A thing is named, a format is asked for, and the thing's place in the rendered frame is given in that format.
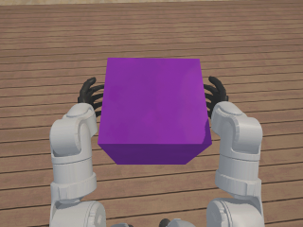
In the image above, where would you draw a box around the robot left hand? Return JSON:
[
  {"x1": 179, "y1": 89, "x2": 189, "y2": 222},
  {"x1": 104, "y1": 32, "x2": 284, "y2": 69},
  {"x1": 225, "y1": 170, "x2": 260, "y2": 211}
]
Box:
[{"x1": 78, "y1": 77, "x2": 104, "y2": 117}]

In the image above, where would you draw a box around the carton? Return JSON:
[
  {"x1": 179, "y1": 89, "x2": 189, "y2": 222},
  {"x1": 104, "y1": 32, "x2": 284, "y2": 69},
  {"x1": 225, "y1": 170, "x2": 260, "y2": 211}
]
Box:
[{"x1": 98, "y1": 58, "x2": 212, "y2": 165}]

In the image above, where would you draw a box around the robot right hand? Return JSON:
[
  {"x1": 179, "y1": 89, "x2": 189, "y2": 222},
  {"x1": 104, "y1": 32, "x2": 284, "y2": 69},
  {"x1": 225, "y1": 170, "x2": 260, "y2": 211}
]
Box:
[{"x1": 204, "y1": 76, "x2": 229, "y2": 119}]

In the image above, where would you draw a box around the right robot forearm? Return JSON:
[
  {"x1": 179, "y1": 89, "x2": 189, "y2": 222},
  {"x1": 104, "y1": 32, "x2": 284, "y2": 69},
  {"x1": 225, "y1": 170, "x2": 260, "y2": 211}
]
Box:
[{"x1": 210, "y1": 101, "x2": 265, "y2": 227}]

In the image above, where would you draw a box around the left robot forearm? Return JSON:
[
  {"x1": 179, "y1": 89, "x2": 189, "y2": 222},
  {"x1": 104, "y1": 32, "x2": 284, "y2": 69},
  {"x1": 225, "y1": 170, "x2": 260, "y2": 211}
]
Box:
[{"x1": 49, "y1": 103, "x2": 98, "y2": 227}]

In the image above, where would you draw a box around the robot left upper arm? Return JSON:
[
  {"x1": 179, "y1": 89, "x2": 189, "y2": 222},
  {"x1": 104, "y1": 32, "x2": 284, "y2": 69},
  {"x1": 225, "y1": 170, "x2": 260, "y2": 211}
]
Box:
[{"x1": 50, "y1": 201, "x2": 107, "y2": 227}]

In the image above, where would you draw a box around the robot right upper arm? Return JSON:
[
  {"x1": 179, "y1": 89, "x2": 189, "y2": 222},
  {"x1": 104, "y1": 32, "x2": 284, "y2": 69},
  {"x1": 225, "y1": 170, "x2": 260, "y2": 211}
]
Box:
[{"x1": 206, "y1": 198, "x2": 264, "y2": 227}]

